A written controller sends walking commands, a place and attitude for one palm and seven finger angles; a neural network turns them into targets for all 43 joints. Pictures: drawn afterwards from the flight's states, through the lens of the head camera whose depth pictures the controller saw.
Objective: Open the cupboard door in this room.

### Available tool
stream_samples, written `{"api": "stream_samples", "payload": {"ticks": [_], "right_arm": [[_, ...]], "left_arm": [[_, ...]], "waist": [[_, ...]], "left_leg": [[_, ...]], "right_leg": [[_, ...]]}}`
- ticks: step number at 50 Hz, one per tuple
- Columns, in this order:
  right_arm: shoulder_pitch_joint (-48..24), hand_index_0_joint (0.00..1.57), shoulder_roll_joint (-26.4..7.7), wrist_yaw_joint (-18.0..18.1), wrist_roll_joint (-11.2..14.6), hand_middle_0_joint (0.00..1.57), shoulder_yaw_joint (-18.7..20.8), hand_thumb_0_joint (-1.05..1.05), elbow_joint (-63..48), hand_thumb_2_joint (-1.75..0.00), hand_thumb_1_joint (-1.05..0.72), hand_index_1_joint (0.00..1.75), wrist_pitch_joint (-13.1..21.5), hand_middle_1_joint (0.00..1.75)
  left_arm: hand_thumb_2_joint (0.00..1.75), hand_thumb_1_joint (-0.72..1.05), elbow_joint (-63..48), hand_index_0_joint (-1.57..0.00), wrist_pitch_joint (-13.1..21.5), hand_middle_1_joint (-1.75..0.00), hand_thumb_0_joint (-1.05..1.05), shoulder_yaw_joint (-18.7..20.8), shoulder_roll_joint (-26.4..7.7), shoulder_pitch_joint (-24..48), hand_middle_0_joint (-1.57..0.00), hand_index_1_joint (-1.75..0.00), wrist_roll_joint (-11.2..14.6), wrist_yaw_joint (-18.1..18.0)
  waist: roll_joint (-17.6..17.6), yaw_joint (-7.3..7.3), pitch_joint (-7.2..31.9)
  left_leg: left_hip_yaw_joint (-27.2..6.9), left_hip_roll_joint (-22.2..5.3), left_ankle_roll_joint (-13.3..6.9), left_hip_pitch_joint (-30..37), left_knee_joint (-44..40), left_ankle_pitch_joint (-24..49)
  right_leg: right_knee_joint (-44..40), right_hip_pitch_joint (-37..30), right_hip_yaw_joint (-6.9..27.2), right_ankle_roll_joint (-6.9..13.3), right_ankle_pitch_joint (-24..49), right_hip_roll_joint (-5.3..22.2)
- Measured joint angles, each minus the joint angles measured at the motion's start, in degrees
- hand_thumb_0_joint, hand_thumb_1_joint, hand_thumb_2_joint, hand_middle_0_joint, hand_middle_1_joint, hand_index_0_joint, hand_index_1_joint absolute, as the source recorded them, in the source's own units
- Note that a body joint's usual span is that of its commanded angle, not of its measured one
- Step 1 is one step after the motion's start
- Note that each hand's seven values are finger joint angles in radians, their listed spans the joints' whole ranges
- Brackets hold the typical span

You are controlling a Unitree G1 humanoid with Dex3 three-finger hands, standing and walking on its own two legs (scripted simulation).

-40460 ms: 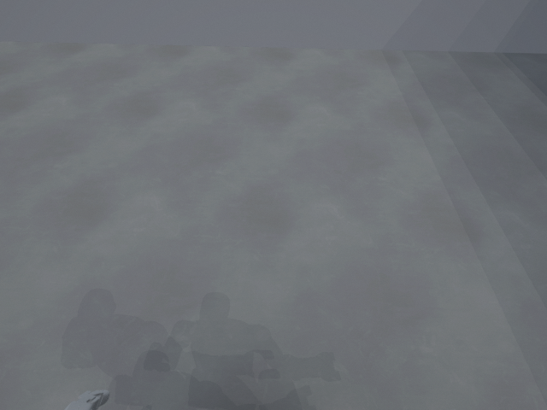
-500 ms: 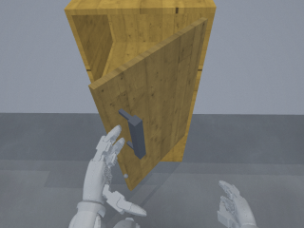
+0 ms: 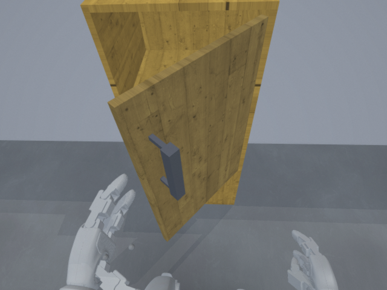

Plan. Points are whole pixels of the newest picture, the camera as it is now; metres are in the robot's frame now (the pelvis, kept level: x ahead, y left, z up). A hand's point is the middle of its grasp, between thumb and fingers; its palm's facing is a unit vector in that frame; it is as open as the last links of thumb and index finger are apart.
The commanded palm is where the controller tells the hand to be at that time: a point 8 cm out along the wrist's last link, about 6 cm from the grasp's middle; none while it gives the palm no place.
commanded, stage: draw the hand back to the body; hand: left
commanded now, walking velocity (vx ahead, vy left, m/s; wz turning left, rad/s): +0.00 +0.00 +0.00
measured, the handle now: (167, 168) +0.33 +0.08 +0.09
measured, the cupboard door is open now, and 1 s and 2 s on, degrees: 49 49 49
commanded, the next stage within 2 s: step back with the hand held close in 1.56 s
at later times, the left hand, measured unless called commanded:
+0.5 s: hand (79, 236) +0.18 +0.17 +0.14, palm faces +0.01 -1.00 -0.06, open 16.2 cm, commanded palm +0.15 +0.23 +0.16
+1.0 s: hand (8, 192) +0.22 +0.26 +0.20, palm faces +0.34 -0.86 -0.38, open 11.3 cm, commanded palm +0.17 +0.31 +0.22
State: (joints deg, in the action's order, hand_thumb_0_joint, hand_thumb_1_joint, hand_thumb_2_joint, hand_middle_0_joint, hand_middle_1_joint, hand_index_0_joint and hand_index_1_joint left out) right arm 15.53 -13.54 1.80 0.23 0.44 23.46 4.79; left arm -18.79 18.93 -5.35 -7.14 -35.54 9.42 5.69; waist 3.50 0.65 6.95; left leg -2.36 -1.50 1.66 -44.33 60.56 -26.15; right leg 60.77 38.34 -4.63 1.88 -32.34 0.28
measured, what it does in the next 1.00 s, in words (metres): rises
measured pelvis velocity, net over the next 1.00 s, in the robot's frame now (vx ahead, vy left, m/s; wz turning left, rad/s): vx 0.02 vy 0.03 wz -0.03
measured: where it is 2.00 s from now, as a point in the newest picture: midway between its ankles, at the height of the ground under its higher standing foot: outside the picture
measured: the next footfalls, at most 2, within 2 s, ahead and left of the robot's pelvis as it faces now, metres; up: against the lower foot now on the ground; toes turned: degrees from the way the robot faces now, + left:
none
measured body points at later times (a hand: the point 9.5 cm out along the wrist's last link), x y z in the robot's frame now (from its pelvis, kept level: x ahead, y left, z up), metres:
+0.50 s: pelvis +0.00 +0.01 +0.02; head +0.00 +0.00 +0.47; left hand +0.17 +0.23 +0.15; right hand +0.19 -0.21 -0.03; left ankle +0.04 +0.14 -0.67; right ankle -0.02 -0.10 -0.67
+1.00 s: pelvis +0.02 +0.03 +0.07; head +0.01 +0.02 +0.52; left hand +0.19 +0.31 +0.22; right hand +0.21 -0.18 -0.01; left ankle +0.04 +0.14 -0.67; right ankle -0.02 -0.10 -0.67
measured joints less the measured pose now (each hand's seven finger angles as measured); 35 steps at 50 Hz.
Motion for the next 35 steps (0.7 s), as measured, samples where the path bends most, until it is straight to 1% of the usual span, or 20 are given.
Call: {"api": "stream_samples", "payload": {"ticks": [3,6,9,12,15,19,25,27,29,30,32,35], "right_arm": [[-0.11,0.2,0.43,0.13,0.07,0.2,-0.18,0.01,-0.42,-0.9,-0.9,0.3,0.04,0.3],[-0.15,0.2,1.13,0.38,0.33,0.2,-0.65,0.01,-0.4,-0.9,-0.9,0.3,-0.27,0.3],[0.01,0.2,1.67,0.76,0.71,0.2,-1.39,0.01,0.03,-0.9,-0.9,0.3,-0.27,0.3],[0.43,0.21,1.73,1.01,1.0,0.2,-2.07,0.01,0.53,-0.9,-0.9,0.3,0.23,0.3],[0.74,0.21,1.45,1.17,1.2,0.21,-2.45,0.01,0.96,-0.9,-0.9,0.3,0.83,0.3],[0.78,0.21,0.94,1.5,1.37,0.21,-2.5,0.01,1.46,-0.9,-0.9,0.3,1.53,0.3],[0.26,0.21,0.29,1.94,1.82,0.21,-2.29,0.01,2.33,-0.9,-0.9,0.3,2.72,0.3],[0.06,0.21,0.35,2.89,1.4,0.21,-2.37,0.01,3.0,-0.9,-0.9,0.3,2.58,0.3],[-0.43,0.21,0.49,3.69,0.99,0.21,-2.61,0.01,3.88,-0.9,-0.9,0.3,2.17,0.3],[-0.68,0.21,0.58,3.97,0.83,0.21,-2.75,0.01,4.23,-0.9,-0.9,0.3,1.93,0.3],[-1.1,0.21,0.77,4.44,0.54,0.2,-3.04,0.01,4.85,-0.9,-0.9,0.3,1.55,0.3],[-1.64,0.21,0.95,4.81,0.16,0.2,-3.59,0.01,5.96,-0.9,-0.9,0.3,1.55,0.3]], "left_arm": [[0.3,-0.5,-0.71,-0.15,-1.15,-0.3,-0.01,-0.85,-0.26,0.88,-0.15,-0.3,-0.86,-0.77],[0.3,-0.5,-1.78,-0.15,-2.81,-0.3,-0.01,0.01,-1.42,1.64,-0.15,-0.3,-1.1,-1.7],[0.3,-0.5,-2.5,-0.15,-4.33,-0.3,-0.01,2.13,-2.27,2.13,-0.16,-0.3,-0.13,-2.06],[0.3,-0.5,-3.11,-0.15,-5.87,-0.3,-0.01,4.04,-2.65,2.3,-0.15,-0.3,1.09,-1.62],[0.3,-0.5,-3.81,-0.15,-7.29,-0.3,-0.01,5.17,-2.95,1.83,-0.15,-0.3,2.06,-0.52],[0.3,-0.5,-4.8,-0.15,-8.9,-0.3,-0.01,6.54,-4.14,1.16,-0.15,-0.3,3.1,1.05],[0.32,-0.47,-6.06,-0.15,-10.2,-0.3,-0.01,9.9,-5.68,0.91,-0.16,-0.3,5.25,2.71],[0.33,-0.43,-7.08,-0.15,-11.71,-0.3,-0.01,9.97,-7.4,1.12,-0.16,-0.3,1.44,-0.37],[0.35,-0.39,-7.97,-0.15,-13.39,-0.3,-0.01,9.9,-8.58,0.78,-0.16,-0.3,-1.85,-4.19],[0.36,-0.37,-8.16,-0.15,-14.05,-0.3,-0.01,9.9,-8.83,0.55,-0.16,-0.3,-3.04,-5.76],[0.38,-0.31,-8.03,-0.16,-15.05,-0.3,-0.01,10.01,-9.13,0.4,-0.16,-0.3,-4.73,-8.19],[0.42,-0.22,-7.11,-0.16,-15.84,-0.3,-0.01,10.42,-9.49,0.99,-0.17,-0.3,-6.2,-10.55]], "waist": [[0.03,0.18,-0.06],[0.12,0.28,-0.16],[0.27,0.29,-0.17],[0.41,0.29,-0.06],[0.46,0.3,0.07],[0.33,0.51,0.01],[0.19,1.03,-0.39],[-0.01,1.8,-0.71],[0.09,1.98,-1.31],[0.16,1.97,-1.65],[0.22,1.97,-2.41],[0.18,2.03,-3.72]], "left_leg": [[0.21,-0.06,-0.13,-0.2,0.39,-0.03],[0.44,-0.23,-0.23,0.8,-0.11,0.13],[0.54,-0.39,-0.32,2.47,-1.37,0.53],[0.49,-0.42,-0.45,4.22,-2.88,1.05],[0.46,-0.35,-0.63,5.81,-4.34,1.56],[0.48,-0.25,-0.84,7.64,-5.83,2.06],[0.33,-0.09,-1.11,9.99,-7.49,2.62],[0.61,-0.16,-1.15,11.63,-8.82,3.03],[0.82,-0.19,-1.19,13.97,-11.03,3.87],[0.95,-0.17,-1.35,15.15,-12.24,4.34],[1.26,-0.05,-1.61,17.46,-14.71,5.34],[1.68,0.24,-1.94,20.78,-18.33,6.84]], "right_leg": [[0.36,0.28,0.23,-0.09,0.06,-0.03],[-0.28,-0.63,0.48,-0.18,0.43,-0.2],[-1.84,-2.35,0.58,-0.31,1.09,-0.38],[-3.76,-4.27,0.52,-0.45,1.88,-0.47],[-5.58,-6.04,0.47,-0.64,2.6,-0.45],[-7.48,-8.04,0.46,-0.87,3.33,-0.4],[-9.79,-10.76,0.29,-1.15,4.21,-0.33],[-11.23,-12.3,0.56,-1.23,4.79,-0.39],[-13.74,-14.67,0.74,-1.44,5.91,-0.45],[-15.08,-15.85,0.86,-1.51,6.51,-0.45],[-17.72,-18.13,1.11,-1.69,7.72,-0.36],[-21.48,-21.38,1.44,-1.98,9.44,-0.12]]}}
